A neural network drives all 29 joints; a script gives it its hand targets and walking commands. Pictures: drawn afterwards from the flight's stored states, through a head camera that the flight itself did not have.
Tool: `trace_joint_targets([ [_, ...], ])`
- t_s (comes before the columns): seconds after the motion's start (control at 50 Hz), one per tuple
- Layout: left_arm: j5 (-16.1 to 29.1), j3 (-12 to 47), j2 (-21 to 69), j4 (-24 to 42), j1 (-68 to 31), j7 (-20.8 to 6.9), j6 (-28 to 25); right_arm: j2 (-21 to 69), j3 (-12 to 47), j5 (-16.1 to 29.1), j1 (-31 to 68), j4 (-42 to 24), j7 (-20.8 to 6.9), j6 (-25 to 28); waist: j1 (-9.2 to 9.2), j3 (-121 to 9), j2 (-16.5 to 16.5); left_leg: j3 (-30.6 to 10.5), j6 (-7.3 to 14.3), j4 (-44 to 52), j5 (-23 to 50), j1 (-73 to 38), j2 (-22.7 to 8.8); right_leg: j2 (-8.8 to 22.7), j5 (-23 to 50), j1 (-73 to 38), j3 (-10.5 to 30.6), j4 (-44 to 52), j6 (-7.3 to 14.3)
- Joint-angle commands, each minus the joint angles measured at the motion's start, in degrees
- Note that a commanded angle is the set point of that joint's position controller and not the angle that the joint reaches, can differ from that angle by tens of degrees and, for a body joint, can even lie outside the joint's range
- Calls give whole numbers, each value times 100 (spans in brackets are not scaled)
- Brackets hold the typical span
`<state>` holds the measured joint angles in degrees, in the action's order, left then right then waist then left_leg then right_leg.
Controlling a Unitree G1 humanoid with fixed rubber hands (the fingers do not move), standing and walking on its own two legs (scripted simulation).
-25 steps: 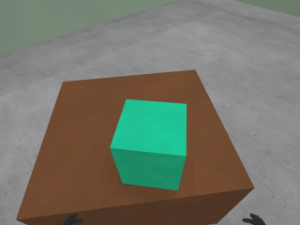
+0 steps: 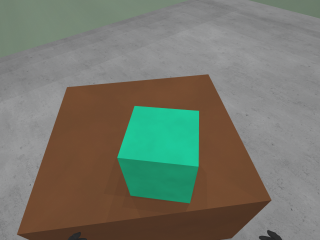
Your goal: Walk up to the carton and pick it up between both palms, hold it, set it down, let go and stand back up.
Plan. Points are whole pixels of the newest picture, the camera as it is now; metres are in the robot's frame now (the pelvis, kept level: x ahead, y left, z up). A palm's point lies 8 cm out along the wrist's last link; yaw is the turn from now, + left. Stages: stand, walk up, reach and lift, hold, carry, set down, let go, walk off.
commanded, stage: stand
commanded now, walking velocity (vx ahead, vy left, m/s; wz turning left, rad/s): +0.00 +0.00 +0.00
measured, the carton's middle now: (162, 155) +0.40 +0.03 -0.08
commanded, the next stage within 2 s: none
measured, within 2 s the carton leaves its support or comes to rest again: neither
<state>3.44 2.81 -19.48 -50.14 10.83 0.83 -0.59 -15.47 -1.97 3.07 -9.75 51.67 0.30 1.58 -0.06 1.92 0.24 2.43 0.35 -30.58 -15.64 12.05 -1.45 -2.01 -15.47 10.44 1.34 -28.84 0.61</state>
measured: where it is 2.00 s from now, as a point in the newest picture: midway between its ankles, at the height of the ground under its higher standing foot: outside the picture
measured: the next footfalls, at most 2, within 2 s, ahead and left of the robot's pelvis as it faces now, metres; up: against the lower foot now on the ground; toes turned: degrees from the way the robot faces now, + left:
none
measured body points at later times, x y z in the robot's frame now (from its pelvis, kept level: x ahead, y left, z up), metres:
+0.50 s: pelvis +0.00 +0.00 +0.00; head +0.00 +0.00 +0.45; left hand +0.11 +0.28 -0.12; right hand +0.11 -0.27 -0.12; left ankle +0.01 +0.11 -0.74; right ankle +0.00 -0.11 -0.74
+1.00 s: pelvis +0.00 +0.00 +0.00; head -0.01 +0.00 +0.45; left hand +0.10 +0.28 -0.12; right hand +0.11 -0.27 -0.12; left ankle +0.01 +0.11 -0.74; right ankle +0.00 -0.11 -0.74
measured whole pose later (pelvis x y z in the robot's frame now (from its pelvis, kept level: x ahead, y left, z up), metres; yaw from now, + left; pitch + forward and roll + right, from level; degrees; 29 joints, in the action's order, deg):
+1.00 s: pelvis +0.00 +0.00 +0.00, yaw +0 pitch -3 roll -1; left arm 3.4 2.8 -19.5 -53.6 9.9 0.8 -0.7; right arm -15.5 -2.0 3.1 -9.7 53.1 0.3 1.6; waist -0.1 1.9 0.2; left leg 2.4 0.4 -30.6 -15.5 12.1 -1.5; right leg -2.0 -15.4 10.4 1.3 -28.8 0.6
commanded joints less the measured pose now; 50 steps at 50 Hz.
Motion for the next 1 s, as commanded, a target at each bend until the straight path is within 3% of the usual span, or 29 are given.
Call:
trace_joint_targets([
  [0.0, -588, -497, -1173, 104, -405, 2, -216, -1475, -197, -446, 404, -128, 19, 82, 23, -184, 299, -727, 174, 1072, 842, -327, -522, 678, 970, -17, 631, 861, 102],
  [0.14, -552, -491, -1132, 43, -409, 6, -207, -1509, -207, -461, 435, -107, 22, 85, 38, -231, 436, -724, 181, 1100, 984, -333, -543, 678, 1105, -90, 613, 852, 92],
  [0.2, -568, -498, -1174, 20, -452, -2, -203, -1490, -200, -455, 448, -95, 27, 94, 28, -152, 309, -740, 182, 1105, 957, -353, -554, 675, 1039, 2, 635, 869, 111],
  [0.98, -531, -482, -1183, -233, -503, -18, -223, -1479, -180, -439, 424, 10, 27, 107, 25, -122, 431, -704, 147, 1181, 997, -401, -577, 710, 1150, -49, 664, 933, 127],
])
